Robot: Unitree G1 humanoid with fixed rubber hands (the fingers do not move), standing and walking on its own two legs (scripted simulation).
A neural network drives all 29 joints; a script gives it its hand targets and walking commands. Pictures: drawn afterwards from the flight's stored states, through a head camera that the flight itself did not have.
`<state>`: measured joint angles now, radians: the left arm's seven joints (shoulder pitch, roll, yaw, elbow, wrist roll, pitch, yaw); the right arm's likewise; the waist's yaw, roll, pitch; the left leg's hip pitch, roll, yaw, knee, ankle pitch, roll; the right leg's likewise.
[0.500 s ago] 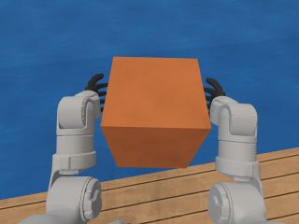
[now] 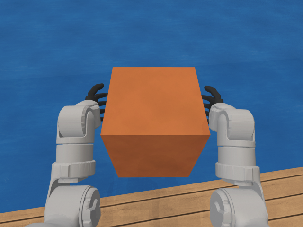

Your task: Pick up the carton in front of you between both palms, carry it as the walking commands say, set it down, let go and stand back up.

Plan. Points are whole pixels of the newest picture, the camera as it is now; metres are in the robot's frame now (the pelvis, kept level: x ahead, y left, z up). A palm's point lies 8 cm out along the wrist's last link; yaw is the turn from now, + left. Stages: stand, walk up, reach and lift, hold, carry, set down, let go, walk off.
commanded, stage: carry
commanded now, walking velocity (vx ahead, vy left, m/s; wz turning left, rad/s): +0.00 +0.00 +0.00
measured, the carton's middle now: (153, 126) +0.37 +0.01 +0.04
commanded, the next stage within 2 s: none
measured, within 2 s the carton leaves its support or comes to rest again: neither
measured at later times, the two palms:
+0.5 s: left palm (88, 122) +0.32 +0.16 +0.13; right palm (222, 128) +0.32 -0.14 +0.13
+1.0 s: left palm (83, 134) +0.29 +0.16 +0.13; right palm (226, 140) +0.28 -0.14 +0.13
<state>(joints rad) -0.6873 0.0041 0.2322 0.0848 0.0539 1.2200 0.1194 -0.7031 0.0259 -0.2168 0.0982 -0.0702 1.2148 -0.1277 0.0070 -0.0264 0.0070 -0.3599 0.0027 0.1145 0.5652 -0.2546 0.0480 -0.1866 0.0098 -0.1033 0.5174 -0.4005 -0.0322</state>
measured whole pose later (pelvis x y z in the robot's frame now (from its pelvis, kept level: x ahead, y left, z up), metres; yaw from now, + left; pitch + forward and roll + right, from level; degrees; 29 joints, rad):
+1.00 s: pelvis -0.06 +0.01 +0.00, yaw +0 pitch +1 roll +0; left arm -0.71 0.02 0.21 0.28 0.06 1.22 0.12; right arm -0.71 -0.01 -0.21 0.27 -0.05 1.23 -0.13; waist 0.00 0.00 -0.08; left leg -0.37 0.01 0.12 0.52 -0.17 0.05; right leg -0.24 0.02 -0.11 0.56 -0.34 -0.06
